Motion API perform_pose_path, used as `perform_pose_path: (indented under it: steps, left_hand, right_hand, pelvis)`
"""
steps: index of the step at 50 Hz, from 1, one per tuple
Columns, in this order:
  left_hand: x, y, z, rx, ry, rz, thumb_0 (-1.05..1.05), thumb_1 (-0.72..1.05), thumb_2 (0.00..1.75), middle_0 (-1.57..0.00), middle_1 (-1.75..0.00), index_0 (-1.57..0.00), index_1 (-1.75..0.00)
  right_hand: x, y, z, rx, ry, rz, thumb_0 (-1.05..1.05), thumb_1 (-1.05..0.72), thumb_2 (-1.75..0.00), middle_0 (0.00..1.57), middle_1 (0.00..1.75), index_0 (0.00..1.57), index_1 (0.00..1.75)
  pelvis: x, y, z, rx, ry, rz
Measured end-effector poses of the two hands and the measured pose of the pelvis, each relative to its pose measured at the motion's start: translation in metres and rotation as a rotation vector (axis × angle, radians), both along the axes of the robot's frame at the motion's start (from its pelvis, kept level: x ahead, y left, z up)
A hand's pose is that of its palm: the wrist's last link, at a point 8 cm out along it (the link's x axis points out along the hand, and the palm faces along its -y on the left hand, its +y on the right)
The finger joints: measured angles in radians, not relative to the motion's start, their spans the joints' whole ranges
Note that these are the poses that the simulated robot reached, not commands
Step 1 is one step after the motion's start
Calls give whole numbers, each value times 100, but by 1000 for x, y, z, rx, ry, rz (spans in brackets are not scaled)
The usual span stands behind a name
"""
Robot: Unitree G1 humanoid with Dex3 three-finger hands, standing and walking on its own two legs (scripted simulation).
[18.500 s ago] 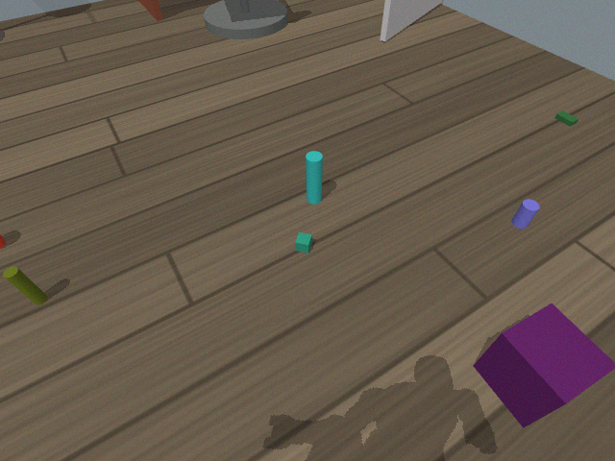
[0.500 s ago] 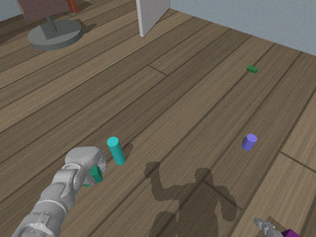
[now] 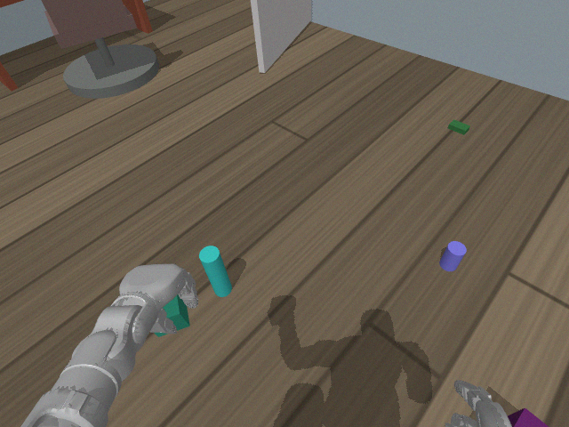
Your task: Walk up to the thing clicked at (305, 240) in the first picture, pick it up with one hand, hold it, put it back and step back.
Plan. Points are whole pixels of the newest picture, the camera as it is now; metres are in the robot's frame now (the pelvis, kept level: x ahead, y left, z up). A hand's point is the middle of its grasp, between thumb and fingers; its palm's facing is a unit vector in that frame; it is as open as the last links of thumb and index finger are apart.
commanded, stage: hold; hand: left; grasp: from above
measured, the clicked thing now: (166, 310) +0.32 +0.23 -0.08
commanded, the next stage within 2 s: crouch in 0.78 s
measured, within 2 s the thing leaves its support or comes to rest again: neither
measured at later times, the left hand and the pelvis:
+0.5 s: hand (157, 313) +0.29 +0.22 -0.03, palm faces -0.48 -0.04 -0.88, open 6.3 cm; pelvis +0.00 +0.00 +0.00, yaw +0 degrees
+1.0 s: hand (160, 308) +0.30 +0.22 -0.04, palm faces -0.46 -0.04 -0.88, open 6.2 cm; pelvis +0.01 +0.00 +0.00, yaw +0 degrees
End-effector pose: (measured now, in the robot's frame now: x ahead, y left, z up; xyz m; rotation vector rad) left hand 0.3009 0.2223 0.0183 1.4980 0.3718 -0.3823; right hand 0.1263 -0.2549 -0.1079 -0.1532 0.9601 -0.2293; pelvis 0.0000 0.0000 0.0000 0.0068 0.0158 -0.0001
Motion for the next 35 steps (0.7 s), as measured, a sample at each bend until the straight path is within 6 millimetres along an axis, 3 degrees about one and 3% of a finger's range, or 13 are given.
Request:
perform_pose_path:
  steps: [17, 35]
  left_hand:
    - [-3, 2, 14, -8, -6, -11, -7, 41, 23, -83, -25, -106, -29]
    - [0, 3, 9, -9, 4, -1, -7, 41, 23, -82, -26, -106, -31]
  right_hand:
    - [14, 9, 7, 9, -46, 19, 1, -90, -89, 20, 30, 20, 30]
    - [19, 9, 5, 9, -21, 22, 1, -90, -89, 20, 30, 20, 30]
  pelvis:
    - [-1, 1, 3, 1, -21, -4]
    - [5, 1, 4, 1, -15, 1]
